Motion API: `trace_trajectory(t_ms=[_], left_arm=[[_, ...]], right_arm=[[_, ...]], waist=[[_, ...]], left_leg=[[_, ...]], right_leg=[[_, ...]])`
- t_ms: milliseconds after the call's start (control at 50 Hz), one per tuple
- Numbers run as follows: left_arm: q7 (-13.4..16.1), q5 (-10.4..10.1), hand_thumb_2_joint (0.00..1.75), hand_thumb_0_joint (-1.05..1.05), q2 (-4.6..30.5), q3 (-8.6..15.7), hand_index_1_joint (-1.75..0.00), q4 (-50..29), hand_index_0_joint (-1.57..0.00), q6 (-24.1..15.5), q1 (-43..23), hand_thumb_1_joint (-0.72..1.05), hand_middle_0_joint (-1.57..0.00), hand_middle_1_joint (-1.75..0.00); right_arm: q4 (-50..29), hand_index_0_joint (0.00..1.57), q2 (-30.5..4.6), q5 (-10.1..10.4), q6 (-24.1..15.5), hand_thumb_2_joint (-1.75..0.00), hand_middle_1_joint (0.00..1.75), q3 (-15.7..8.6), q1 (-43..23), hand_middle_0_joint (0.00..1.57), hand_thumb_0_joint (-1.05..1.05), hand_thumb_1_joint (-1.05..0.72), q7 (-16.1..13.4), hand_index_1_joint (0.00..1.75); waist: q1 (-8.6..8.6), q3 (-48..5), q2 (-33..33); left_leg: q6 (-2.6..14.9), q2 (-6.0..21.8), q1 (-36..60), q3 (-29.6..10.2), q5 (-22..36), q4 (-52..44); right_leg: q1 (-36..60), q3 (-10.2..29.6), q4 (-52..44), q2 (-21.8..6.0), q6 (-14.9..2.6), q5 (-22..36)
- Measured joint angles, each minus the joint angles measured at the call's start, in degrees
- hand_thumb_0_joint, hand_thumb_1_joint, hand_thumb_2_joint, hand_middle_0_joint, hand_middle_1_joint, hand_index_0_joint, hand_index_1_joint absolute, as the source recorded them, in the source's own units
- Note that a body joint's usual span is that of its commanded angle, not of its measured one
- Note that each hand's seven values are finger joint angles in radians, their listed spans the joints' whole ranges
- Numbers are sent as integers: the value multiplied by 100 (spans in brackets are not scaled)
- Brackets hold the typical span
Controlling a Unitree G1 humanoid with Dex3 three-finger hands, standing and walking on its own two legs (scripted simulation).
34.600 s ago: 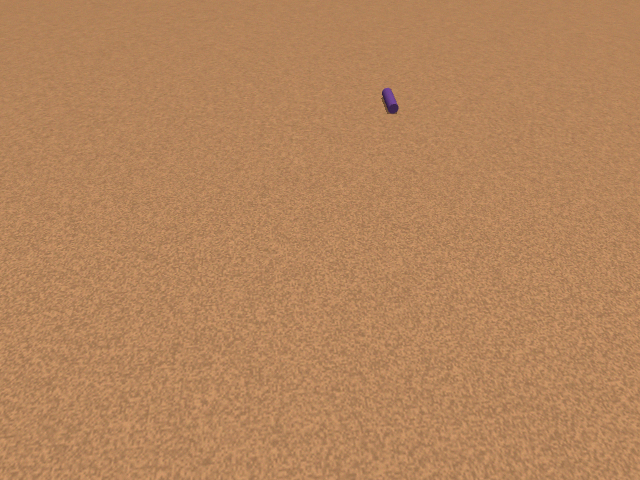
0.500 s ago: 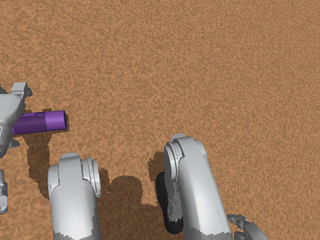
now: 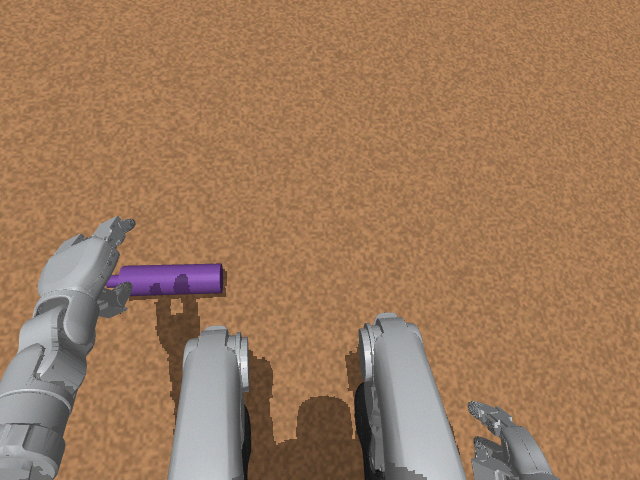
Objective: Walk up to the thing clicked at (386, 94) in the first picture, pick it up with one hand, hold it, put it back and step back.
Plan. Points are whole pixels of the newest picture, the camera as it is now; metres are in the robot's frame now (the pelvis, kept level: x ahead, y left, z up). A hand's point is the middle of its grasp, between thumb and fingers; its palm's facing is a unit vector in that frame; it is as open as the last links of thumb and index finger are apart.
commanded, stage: home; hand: left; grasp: from above
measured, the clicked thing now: (165, 279) +0.45 +0.27 -0.41
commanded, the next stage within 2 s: none
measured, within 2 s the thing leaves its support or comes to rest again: neither
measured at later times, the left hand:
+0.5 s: hand (78, 378) +0.25 +0.19 +0.10, palm faces -0.02 -0.93 -0.37, open 7.4 cm
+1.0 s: hand out of the picture +0.23 +0.18 +0.22, palm faces +0.14 -0.97 -0.19, open 7.4 cm
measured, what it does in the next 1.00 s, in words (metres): rises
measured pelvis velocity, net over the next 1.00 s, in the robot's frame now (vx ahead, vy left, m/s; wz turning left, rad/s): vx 0.08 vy -0.01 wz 0.08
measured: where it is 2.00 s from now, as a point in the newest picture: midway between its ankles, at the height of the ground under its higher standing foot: (306, 468)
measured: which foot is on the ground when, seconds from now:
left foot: down 0.00-1.00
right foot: down 0.00-1.00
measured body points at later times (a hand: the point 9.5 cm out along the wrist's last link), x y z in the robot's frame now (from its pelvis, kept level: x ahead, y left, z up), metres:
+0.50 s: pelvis +0.03 -0.02 +0.17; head +0.14 +0.00 +0.61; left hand +0.25 +0.24 +0.12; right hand +0.25 -0.23 +0.09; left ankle +0.07 +0.12 -0.41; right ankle +0.10 -0.16 -0.41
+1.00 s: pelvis +0.08 -0.01 +0.27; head +0.10 -0.01 +0.72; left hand +0.22 +0.23 +0.24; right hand +0.27 -0.25 +0.21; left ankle +0.07 +0.12 -0.41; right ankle +0.10 -0.16 -0.41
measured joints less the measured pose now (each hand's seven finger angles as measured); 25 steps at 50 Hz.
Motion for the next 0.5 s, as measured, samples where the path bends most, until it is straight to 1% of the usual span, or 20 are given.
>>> trace_trajectory(t_ms=[80, 180, 300, 400, 440, 500], left_arm=[[-100, -538, 87, 1, -211, -72, -35, -795, -20, 209, 647, 67, -21, -35], [-133, -1276, 89, 1, -458, -97, -32, -1623, -21, 666, 1367, 81, -22, -32], [-139, -2266, 89, 1, -713, -167, -31, -2471, -21, 1323, 2201, 87, -21, -31], [-80, -3092, 90, 1, -937, -176, -30, -3039, -21, 1797, 2882, 89, -21, -30], [-45, -3368, 90, 1, -1024, -169, -30, -3223, -20, 1953, 3131, 89, -21, -30], [19, -3704, 90, 1, -1162, -131, -30, -3464, -20, 2161, 3480, 90, -21, -30]], right_arm=[[-178, 20, -84, 80, -47, -90, 30, -51, -269, 20, 1, -91, -199, 30], [-381, 20, -64, 162, -167, -90, 30, -25, -592, 20, 1, -91, -451, 30], [-604, 20, 132, 244, -315, -90, 30, 162, -703, 20, 1, -91, -723, 30], [-748, 20, 322, 278, -455, -90, 30, 324, -494, 20, 1, -91, -910, 30], [-763, 20, 373, 286, -515, -90, 30, 379, -350, 20, 1, -91, -989, 30], [-743, 20, 428, 298, -599, -90, 30, 440, -93, 20, 1, -91, -1128, 30]], waist=[[143, -13, -114], [219, -3, -172], [219, -11, -164], [186, 43, -136], [171, 65, -121], [148, 81, -94]], left_leg=[[-39, 4, 520, 3, 109, -476], [-79, 27, 1234, 14, 225, -1081], [-125, 66, 2206, 33, 343, -1894], [-149, 120, 3111, 54, 432, -2631], [-161, 140, 3482, 61, 470, -2937], [-175, 172, 4046, 68, 536, -3409]], right_leg=[[507, -43, -436, -35, -55, 84], [1198, -86, -998, -57, -73, 184], [2136, -138, -1749, -73, -118, 280], [3015, -179, -2449, -62, -156, 361], [3381, -197, -2745, -58, -173, 395], [3943, -227, -3210, -46, -192, 457]])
